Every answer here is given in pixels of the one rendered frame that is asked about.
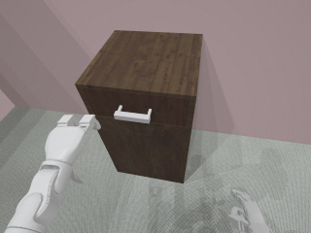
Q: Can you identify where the cabinet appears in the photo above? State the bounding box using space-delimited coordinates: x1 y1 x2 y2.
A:
75 30 203 183

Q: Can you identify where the robot right hand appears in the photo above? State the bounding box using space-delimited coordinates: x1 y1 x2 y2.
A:
228 189 266 233

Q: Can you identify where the right robot forearm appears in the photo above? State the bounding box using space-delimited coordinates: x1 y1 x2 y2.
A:
248 222 273 233

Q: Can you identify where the left robot forearm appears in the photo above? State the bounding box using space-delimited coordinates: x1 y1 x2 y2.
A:
4 159 73 233

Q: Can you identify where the robot left hand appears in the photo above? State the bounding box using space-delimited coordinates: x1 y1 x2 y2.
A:
45 115 101 183

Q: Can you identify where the handle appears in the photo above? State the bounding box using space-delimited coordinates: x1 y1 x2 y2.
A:
114 105 152 124

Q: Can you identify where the drawer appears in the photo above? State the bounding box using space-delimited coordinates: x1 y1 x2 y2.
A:
82 86 190 127

